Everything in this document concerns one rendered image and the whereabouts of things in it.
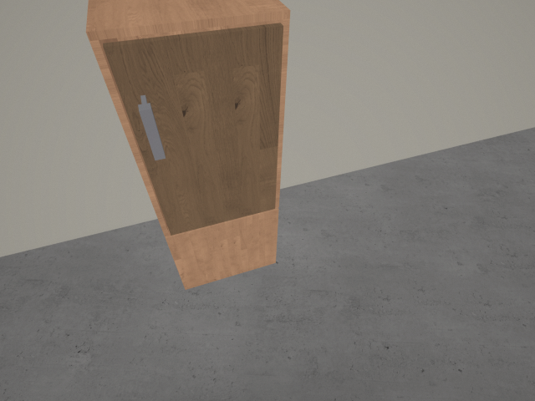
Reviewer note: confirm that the cupboard door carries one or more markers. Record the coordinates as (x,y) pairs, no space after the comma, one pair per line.
(215,96)

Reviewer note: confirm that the handle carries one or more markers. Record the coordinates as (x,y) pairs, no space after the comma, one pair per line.
(151,130)

